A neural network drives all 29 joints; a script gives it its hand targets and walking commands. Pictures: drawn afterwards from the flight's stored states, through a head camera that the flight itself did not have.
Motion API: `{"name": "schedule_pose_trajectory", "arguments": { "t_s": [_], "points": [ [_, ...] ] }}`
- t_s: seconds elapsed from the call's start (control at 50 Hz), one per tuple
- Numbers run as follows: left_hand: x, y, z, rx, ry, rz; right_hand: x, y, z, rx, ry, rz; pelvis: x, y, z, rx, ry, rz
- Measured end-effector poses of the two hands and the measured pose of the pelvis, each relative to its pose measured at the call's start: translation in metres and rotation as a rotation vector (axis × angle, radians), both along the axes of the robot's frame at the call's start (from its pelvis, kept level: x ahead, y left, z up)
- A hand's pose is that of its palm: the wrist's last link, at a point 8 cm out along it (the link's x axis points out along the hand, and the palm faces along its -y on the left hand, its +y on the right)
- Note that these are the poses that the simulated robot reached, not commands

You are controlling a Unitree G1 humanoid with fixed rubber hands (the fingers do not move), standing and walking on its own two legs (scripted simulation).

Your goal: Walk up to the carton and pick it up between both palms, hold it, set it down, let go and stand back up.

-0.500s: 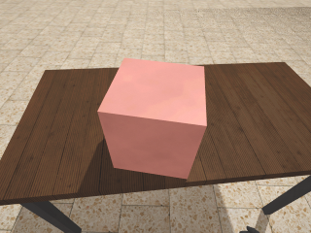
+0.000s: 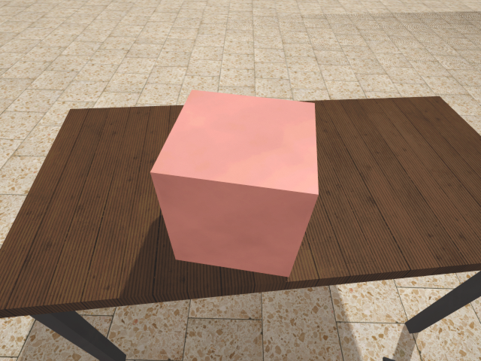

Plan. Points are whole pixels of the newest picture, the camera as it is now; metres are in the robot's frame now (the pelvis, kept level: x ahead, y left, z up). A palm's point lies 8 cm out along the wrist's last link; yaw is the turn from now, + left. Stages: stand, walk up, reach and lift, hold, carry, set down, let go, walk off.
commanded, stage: stand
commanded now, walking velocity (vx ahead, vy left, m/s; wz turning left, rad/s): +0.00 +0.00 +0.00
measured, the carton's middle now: (241, 185) +0.42 -0.01 +0.06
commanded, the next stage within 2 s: none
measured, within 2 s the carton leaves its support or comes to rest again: neither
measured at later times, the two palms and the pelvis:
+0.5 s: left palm out of the picture +0.07 +0.25 -0.12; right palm out of the picture +0.07 -0.28 -0.10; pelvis -0.01 +0.00 +0.00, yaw +0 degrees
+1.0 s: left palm out of the picture +0.06 +0.25 -0.12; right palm out of the picture +0.05 -0.28 -0.11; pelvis -0.02 -0.01 +0.00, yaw +0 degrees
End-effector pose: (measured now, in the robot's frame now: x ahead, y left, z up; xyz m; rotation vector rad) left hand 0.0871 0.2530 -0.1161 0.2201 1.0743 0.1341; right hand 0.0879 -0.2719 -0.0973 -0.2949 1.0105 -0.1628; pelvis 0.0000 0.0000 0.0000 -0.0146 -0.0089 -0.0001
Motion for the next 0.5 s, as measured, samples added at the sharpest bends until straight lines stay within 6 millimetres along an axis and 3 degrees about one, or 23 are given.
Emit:
{"name": "schedule_pose_trajectory", "arguments": {
  "t_s": [0.5],
  "points": [
    [-0.016,-0.003,-0.002,0.007,0.025,0.010,-0.018,-0.006,-0.006,0.005,0.033,-0.016,-0.007,-0.005,0.000,0.006,-0.013,0.000]
  ]
}}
